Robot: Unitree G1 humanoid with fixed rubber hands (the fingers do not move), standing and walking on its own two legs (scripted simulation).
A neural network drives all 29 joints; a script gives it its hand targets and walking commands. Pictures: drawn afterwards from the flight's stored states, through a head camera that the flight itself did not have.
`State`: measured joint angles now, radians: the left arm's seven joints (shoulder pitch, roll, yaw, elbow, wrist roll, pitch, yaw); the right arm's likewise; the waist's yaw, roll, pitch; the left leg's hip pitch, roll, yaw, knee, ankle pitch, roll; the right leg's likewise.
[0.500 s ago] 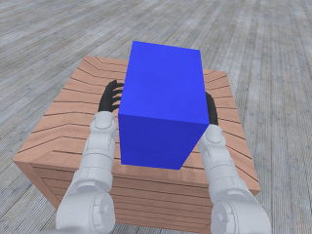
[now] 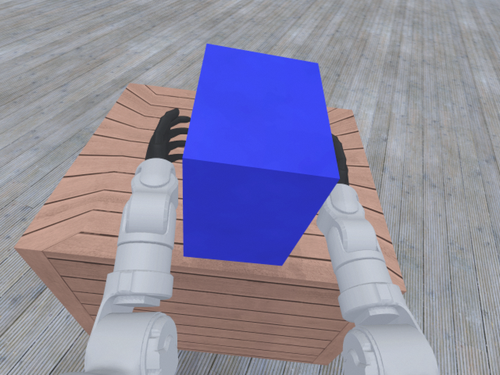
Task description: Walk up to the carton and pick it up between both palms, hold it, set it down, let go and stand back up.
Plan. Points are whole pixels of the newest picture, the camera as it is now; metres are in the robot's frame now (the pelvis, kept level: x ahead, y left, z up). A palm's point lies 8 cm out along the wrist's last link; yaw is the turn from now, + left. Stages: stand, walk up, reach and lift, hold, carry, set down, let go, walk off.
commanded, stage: reach and lift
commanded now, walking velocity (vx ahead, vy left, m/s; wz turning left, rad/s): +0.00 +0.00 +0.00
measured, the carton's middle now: (247, 164) +0.42 -0.01 +0.12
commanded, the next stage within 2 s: hold in 1.10 s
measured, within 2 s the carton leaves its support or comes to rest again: neither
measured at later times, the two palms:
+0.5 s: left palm (153, 142) +0.41 +0.13 +0.18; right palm (330, 156) +0.39 -0.14 +0.17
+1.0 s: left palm (156, 143) +0.38 +0.12 +0.20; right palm (342, 169) +0.36 -0.15 +0.18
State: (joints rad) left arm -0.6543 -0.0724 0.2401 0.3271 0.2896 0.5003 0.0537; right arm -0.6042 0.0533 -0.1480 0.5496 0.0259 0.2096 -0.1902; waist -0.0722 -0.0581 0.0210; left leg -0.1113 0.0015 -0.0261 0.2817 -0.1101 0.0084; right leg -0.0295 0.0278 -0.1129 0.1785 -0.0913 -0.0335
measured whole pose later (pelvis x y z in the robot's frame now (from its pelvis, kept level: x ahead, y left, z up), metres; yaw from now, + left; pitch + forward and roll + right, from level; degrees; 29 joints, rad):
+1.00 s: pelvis +0.00 +0.01 +0.00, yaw +0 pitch -5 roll -1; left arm -0.68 -0.08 0.21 0.16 0.32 0.68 0.05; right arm -0.62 0.02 -0.12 0.41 0.09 0.35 -0.20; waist -0.10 -0.06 0.02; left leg -0.10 -0.01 -0.02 0.31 -0.12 0.02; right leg -0.02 0.02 -0.10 0.20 -0.10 -0.02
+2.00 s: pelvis +0.00 +0.00 +0.00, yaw +0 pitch -7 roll -1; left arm -0.59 -0.08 0.20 -0.12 0.34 0.87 -0.02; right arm -0.56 0.02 -0.02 0.23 0.21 0.44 -0.29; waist -0.10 -0.08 0.07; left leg -0.02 0.00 -0.02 0.27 -0.12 0.00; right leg 0.06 0.03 -0.11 0.17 -0.10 -0.03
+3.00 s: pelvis +0.00 -0.02 +0.00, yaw +0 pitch -8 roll +0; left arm -0.61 -0.08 0.24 -0.12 0.34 0.86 -0.04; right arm -0.60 0.04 -0.02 0.24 0.18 0.45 -0.29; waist -0.08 -0.08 0.06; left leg -0.02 0.01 -0.04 0.26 -0.11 -0.01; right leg 0.06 0.04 -0.12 0.17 -0.11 -0.05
